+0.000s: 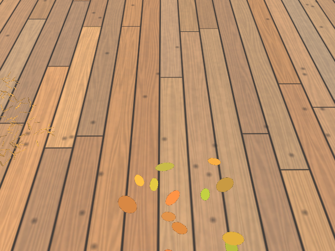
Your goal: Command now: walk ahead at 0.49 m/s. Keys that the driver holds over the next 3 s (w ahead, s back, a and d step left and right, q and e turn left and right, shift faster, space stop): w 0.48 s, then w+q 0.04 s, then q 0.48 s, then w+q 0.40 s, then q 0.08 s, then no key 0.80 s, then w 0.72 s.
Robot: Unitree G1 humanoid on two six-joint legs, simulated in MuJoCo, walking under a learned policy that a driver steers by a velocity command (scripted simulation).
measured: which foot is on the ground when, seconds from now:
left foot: down 0.00-0.32, up 0.34-0.78, down 0.80-1.00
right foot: up 0.00-0.28, down 0.30-0.82, up 0.84-1.00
